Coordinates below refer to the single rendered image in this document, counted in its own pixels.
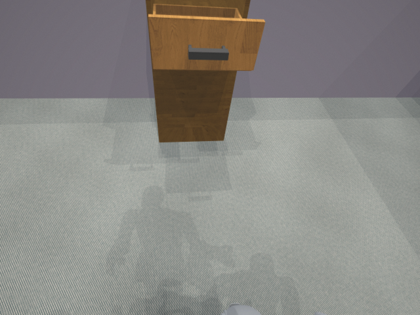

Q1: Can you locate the cabinet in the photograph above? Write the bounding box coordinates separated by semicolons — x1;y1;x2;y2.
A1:
146;0;250;142

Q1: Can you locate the drawer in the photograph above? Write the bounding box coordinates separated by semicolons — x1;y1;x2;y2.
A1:
148;4;265;71

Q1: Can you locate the handle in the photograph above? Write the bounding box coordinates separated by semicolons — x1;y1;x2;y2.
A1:
188;45;229;60

